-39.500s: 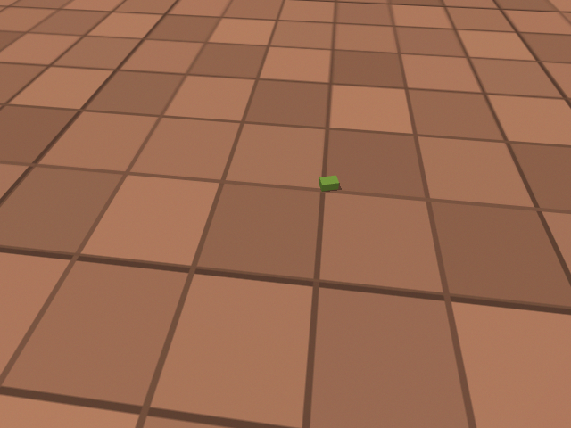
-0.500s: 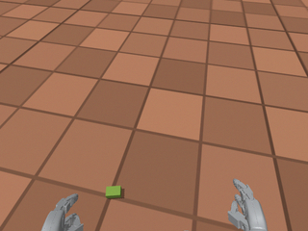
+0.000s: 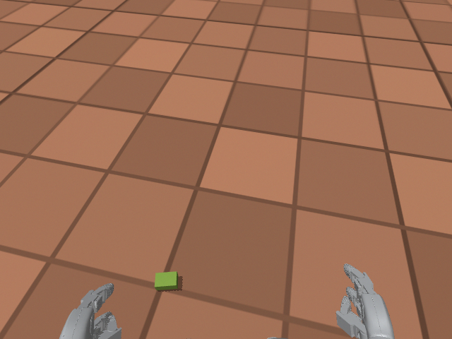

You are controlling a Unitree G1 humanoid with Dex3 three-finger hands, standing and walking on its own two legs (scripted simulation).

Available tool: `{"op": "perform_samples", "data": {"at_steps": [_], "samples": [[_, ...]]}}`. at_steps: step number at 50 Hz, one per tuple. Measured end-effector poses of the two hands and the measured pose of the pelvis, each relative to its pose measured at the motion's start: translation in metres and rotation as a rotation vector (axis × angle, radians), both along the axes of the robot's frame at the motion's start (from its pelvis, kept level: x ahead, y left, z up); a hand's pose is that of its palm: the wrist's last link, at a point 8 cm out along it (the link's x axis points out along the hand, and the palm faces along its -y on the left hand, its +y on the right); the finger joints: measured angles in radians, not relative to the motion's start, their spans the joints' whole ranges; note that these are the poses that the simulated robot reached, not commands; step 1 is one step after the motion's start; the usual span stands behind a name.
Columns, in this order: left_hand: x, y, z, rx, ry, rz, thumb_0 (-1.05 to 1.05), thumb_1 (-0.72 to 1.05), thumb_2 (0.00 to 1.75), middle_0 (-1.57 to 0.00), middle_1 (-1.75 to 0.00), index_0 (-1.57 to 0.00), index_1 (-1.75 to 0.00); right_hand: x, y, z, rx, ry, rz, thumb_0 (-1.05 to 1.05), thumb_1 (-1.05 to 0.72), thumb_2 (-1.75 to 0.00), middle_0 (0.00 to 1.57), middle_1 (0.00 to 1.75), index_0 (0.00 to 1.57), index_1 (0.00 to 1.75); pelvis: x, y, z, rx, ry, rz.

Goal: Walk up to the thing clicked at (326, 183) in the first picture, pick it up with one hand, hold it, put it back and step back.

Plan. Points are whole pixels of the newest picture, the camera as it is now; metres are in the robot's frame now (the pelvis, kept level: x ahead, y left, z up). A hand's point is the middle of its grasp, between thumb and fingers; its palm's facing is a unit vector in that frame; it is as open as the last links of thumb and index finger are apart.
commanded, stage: home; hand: left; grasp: from above
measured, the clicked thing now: (166, 280) +0.46 +0.23 -0.69
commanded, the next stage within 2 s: stand in 0.32 s
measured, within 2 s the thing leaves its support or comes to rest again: neither
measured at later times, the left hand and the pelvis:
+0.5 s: hand (114, 336) +0.16 +0.19 -0.07, palm faces +0.02 -0.95 -0.30, open 7.4 cm; pelvis -0.01 +0.00 +0.01, yaw +0 degrees
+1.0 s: hand out of the picture +0.03 +0.24 -0.10, palm faces +0.05 -0.95 -0.32, open 7.4 cm; pelvis -0.01 +0.01 +0.06, yaw +0 degrees
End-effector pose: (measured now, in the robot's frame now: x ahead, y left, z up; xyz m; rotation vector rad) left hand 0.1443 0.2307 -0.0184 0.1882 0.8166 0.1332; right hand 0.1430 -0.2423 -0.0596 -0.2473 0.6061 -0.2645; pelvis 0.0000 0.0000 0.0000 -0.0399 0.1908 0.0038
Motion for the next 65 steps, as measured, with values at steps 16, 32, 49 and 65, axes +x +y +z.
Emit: {"op": "perform_samples", "data": {"at_steps": [16,32,49,65], "samples": [[0.0,-0.001,0.001,0.003,-0.001,-0.002,0.01,0.9,0.9,-0.2,-0.3,-0.2,-0.3,0.004,-0.002,0.003,-0.002,-0.009,0.002,0.01,-0.91,-0.9,0.2,0.3,0.2,0.3,0.001,-0.001,0.0,0.0,-0.002,0.003],[-0.026,0.038,-0.035,0.125,0.108,0.006,0.01,0.9,0.9,-0.2,-0.3,-0.21,-0.3,-0.038,-0.019,-0.014,0.008,0.389,0.089,0.01,-0.9,-0.9,0.2,0.3,0.2,0.3,-0.015,0.002,0.029,0.046,-0.16,-0.011],[-0.116,0.056,-0.047,0.088,0.403,0.118,0.01,0.9,0.9,-0.2,-0.3,-0.21,-0.3,-0.093,-0.016,-0.009,0.052,0.582,-0.007,0.01,-0.91,-0.9,0.2,0.3,0.2,0.3,-0.015,0.012,0.058,0.04,-0.245,-0.005],[-0.128,0.06,-0.042,0.106,0.47,0.134,0.0,0.9,0.9,-0.2,-0.3,-0.21,-0.3,-0.099,-0.025,-0.007,0.058,0.636,-0.024,0.01,-0.91,-0.9,0.2,0.3,0.2,0.3,-0.015,0.008,0.065,0.041,-0.255,0.0]]}}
